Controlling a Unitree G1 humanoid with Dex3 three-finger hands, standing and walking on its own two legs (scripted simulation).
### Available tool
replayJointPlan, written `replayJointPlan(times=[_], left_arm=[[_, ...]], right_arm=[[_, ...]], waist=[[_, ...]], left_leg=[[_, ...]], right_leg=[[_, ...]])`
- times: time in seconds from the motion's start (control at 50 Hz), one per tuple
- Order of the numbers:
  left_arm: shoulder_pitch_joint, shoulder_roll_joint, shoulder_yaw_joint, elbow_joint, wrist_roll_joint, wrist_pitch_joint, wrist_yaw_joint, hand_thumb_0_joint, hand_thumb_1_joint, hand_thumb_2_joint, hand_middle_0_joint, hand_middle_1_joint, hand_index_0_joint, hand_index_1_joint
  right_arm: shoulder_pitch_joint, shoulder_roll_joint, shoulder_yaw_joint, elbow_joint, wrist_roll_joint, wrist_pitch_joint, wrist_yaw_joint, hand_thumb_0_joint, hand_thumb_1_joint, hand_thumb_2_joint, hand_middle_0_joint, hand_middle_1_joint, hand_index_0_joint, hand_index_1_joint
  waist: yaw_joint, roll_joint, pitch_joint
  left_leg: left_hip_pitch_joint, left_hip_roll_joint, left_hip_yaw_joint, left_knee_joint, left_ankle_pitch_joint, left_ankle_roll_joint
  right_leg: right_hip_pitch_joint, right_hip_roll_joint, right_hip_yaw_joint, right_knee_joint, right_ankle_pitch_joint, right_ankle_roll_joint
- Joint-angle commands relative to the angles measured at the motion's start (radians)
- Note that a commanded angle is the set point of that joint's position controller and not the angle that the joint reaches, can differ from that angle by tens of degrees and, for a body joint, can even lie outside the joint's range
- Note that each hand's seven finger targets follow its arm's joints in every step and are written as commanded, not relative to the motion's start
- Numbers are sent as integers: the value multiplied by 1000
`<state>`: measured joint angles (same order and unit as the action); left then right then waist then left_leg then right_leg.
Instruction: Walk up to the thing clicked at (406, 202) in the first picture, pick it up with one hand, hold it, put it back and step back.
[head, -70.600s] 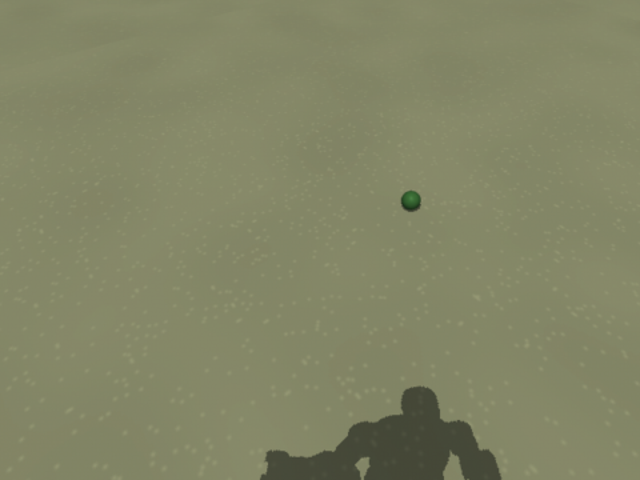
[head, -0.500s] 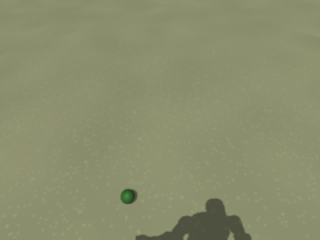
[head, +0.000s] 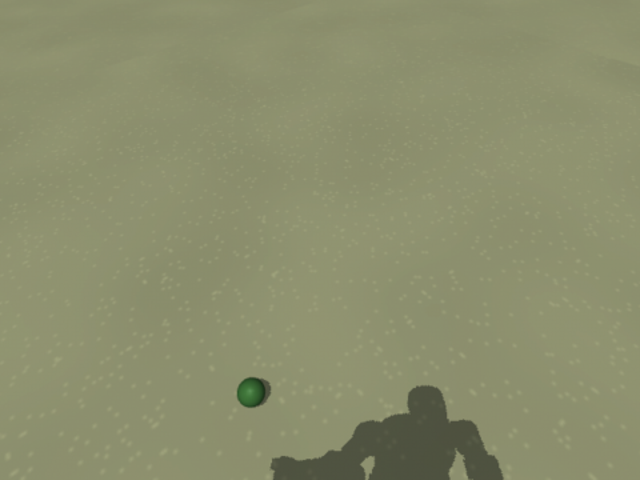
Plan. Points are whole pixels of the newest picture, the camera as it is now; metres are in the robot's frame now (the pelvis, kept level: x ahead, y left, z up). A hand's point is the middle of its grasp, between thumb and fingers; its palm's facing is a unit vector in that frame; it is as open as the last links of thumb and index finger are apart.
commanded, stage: stand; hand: left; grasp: from above
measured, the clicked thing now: (251, 392) +0.52 +0.27 -0.74
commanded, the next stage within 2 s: step back in 0.92 s
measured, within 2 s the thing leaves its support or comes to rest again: neither
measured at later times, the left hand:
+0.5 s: hand out of the picture +0.08 +0.24 -0.16, palm faces +0.01 -0.94 -0.34, open 7.4 cm
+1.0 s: hand out of the picture +0.08 +0.25 -0.16, palm faces +0.02 -0.94 -0.35, open 7.4 cm
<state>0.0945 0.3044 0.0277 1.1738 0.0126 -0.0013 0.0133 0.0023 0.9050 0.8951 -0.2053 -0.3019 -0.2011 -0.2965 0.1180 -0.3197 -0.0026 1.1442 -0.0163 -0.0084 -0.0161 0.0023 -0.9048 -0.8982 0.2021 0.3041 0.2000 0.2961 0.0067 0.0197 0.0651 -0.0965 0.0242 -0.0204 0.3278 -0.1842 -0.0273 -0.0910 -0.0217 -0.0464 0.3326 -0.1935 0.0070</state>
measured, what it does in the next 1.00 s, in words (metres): stands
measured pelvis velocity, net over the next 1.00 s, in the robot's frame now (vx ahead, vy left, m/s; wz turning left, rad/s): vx -0.01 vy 0.00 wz -0.01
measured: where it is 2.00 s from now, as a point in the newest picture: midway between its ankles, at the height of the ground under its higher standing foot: outside the picture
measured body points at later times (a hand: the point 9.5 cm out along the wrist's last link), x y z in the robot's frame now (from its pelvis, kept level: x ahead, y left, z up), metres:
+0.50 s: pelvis +0.01 +0.00 +0.00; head +0.02 -0.01 +0.45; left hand +0.08 +0.29 -0.13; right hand +0.08 -0.30 -0.14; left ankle +0.00 +0.14 -0.75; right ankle -0.01 -0.12 -0.75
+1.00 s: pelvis -0.01 +0.00 +0.00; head +0.02 -0.01 +0.45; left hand +0.08 +0.30 -0.13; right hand +0.07 -0.30 -0.14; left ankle +0.00 +0.14 -0.75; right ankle -0.01 -0.12 -0.75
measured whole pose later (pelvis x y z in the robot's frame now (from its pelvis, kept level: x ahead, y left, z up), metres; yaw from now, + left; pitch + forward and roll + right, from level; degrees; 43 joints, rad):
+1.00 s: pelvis -0.01 +0.00 +0.00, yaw +0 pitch -2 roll +0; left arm 0.09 0.34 0.04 1.10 -0.01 0.00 0.01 0.00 0.90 0.89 -0.21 -0.30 -0.20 -0.30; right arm 0.09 -0.35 -0.01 1.10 0.00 0.01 0.00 0.00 -0.90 -0.90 0.20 0.30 0.20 0.30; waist -0.01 0.02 0.08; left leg -0.15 0.03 -0.02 0.40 -0.21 -0.03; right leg -0.14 -0.01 -0.04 0.38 -0.20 0.00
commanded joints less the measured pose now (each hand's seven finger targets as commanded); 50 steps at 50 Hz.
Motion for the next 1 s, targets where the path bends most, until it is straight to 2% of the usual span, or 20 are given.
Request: replayJointPlan(times=[0.0,0.06,0.16,0.24,0.38,0.42,0.48,0.52,0.56,0.64,0.68,0.74,0.82,0.88,0.9,0.94,0.98], left_arm=[[-35,210,39,-53,1,-21,12,0,900,900,-200,-300,-200,-301],[-37,210,37,-55,2,-19,10,0,900,900,-200,-300,-200,-301],[-34,215,36,-57,4,-24,10,0,900,900,-200,-300,-200,-301],[-47,221,37,-63,1,-25,8,0,900,900,-200,-300,-200,-301],[-36,219,34,-71,2,-28,7,0,900,900,-200,-300,-200,-301],[-47,227,35,-72,-1,-29,8,0,900,900,-200,-300,-200,-300],[-42,225,33,-74,0,-30,8,0,900,900,-200,-300,-200,-300],[-53,230,34,-76,1,-28,7,0,900,900,-200,-300,-200,-300],[-38,225,31,-73,1,-29,7,0,900,900,-200,-300,-200,-300],[-43,232,32,-81,0,-32,7,0,900,900,-200,-300,-200,-300],[-42,233,31,-83,-2,-33,7,0,900,900,-200,-300,-200,-300],[-39,236,32,-84,-2,-31,6,0,900,900,-200,-300,-200,-300],[-29,230,30,-80,-2,-30,4,0,900,900,-200,-300,-200,-300],[-38,234,31,-83,-2,-30,3,0,900,900,-200,-300,-200,-300],[-30,314,71,-115,-18,-22,8,0,900,900,-200,-300,-200,-300],[-7,306,77,-147,-21,-18,15,0,900,900,-200,-300,-200,-300],[-13,314,86,-185,-20,-12,15,0,900,900,-200,-300,-200,-300]], right_arm=[[-30,-196,-36,-50,-4,-19,-13,0,-900,-900,200,300,200,300],[-37,-198,-36,-51,-4,-19,-12,0,-900,-900,200,300,200,300],[-47,-201,-38,-56,-2,-19,-10,0,-900,-900,200,300,200,300],[-46,-201,-37,-53,-2,-17,-7,0,-900,-900,200,300,200,300],[-51,-212,-38,-56,-1,-21,-7,0,-900,-900,200,300,200,300],[-42,-211,-36,-54,-1,-22,-6,0,-900,-900,200,300,200,300],[-49,-211,-36,-54,0,-18,-5,0,-900,-900,200,300,200,300],[-42,-209,-34,-55,-2,-17,-6,0,-900,-900,200,300,200,300],[-51,-211,-35,-57,0,-18,-4,0,-900,-900,200,300,200,300],[-46,-216,-37,-57,0,-20,-4,0,-900,-900,200,300,200,300],[-38,-216,-36,-56,-1,-19,-4,0,-900,-900,200,300,200,300],[-42,-214,-36,-57,0,-21,-3,0,-900,-900,200,300,200,300],[-45,-217,-37,-57,1,-20,-1,0,-900,-900,200,300,200,300],[-38,-217,-36,-58,2,-21,0,0,-900,-900,200,300,200,300],[-79,-268,-58,-80,2,-1,5,0,-900,-900,200,300,200,300],[-49,-250,-60,-108,13,10,8,0,-900,-900,200,300,200,300],[-26,-239,-66,-130,16,20,11,0,-900,-900,200,300,200,300]], waist=[[1,-11,-81],[3,-9,-73],[2,-20,-81],[-2,-11,-67],[2,-8,-104],[-7,-13,-110],[-1,-18,-94],[-8,-22,-92],[-2,-11,-86],[-4,-18,-114],[-8,-21,-105],[-5,-15,-97],[-1,-10,-75],[-6,-9,-72],[0,-30,29],[-9,-40,-49],[-11,-81,-121]], left_leg=[[-6,96,-67,-41,184,42],[-9,96,-70,-50,176,35],[11,101,-69,-41,192,38],[-21,97,-68,-53,122,35],[9,105,-65,-37,210,40],[12,106,-63,-39,219,38],[8,105,-66,-42,185,37],[-10,102,-61,-51,162,37],[-6,103,-67,-50,169,38],[19,108,-61,-38,223,40],[10,106,-57,-38,218,40],[5,107,-60,-49,215,38],[-4,104,-64,-59,157,39],[-10,103,-63,-66,147,40],[-81,83,-68,40,262,61],[-75,74,-44,112,297,68],[-62,38,-14,213,245,69]], right_leg=[[30,-113,99,-50,196,-20],[20,-108,93,-52,167,-19],[13,-109,93,-58,174,-19],[19,-112,104,-70,125,-21],[33,-118,99,-56,224,-22],[44,-119,101,-50,233,-23],[31,-116,97,-61,195,-18],[33,-116,99,-62,184,-21],[30,-116,98,-64,186,-19],[41,-121,98,-51,245,-24],[44,-122,101,-56,255,-22],[47,-120,97,-51,239,-24],[26,-114,97,-72,170,-22],[28,-115,99,-70,167,-23],[-56,-105,122,7,331,-28],[-25,-119,120,48,399,-57],[-44,-160,167,53,396,-106]])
